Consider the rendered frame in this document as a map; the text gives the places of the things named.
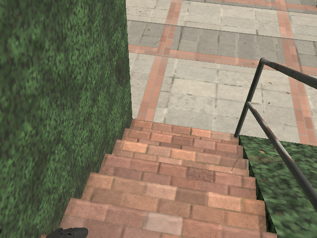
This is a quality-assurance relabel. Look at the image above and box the left robot hand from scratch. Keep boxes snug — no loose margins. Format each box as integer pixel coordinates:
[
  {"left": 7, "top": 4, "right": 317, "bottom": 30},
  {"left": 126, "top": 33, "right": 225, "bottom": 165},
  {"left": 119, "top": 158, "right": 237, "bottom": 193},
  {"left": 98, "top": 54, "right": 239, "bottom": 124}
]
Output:
[{"left": 46, "top": 227, "right": 88, "bottom": 238}]

